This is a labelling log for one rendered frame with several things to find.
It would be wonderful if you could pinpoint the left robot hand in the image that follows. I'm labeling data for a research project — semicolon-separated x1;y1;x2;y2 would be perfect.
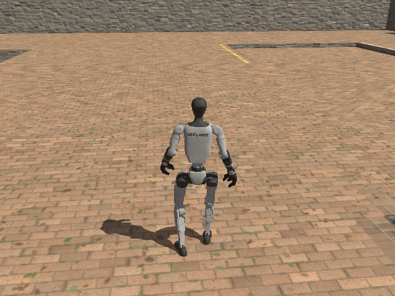
160;163;174;175

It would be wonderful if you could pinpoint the robot left forearm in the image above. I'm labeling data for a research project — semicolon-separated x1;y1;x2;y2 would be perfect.
162;147;172;166

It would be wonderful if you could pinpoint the robot right forearm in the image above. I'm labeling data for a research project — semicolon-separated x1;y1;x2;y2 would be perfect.
222;150;235;175

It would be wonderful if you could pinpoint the right robot upper arm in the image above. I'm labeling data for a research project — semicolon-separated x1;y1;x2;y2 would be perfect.
211;125;228;159

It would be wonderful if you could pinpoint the right robot hand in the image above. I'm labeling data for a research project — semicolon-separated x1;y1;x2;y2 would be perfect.
223;172;237;187

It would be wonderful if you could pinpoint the left robot upper arm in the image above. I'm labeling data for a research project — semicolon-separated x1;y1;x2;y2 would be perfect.
167;124;186;157

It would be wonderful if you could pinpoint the robot left foot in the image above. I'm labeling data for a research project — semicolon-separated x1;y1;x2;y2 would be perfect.
175;241;187;257

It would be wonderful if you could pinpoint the left robot thigh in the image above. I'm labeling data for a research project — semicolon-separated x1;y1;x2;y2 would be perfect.
174;172;189;216

